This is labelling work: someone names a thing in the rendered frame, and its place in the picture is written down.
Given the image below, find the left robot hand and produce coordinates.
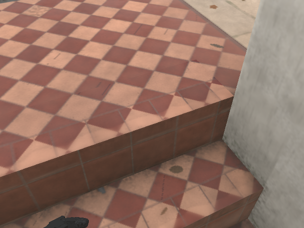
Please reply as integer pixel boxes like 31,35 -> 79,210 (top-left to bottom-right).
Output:
44,216 -> 89,228

